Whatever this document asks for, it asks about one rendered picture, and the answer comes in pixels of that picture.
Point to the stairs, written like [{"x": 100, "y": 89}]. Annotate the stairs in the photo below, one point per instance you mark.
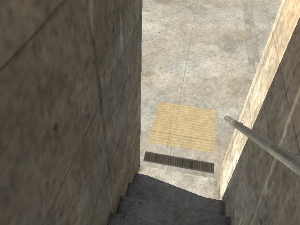
[{"x": 163, "y": 197}]

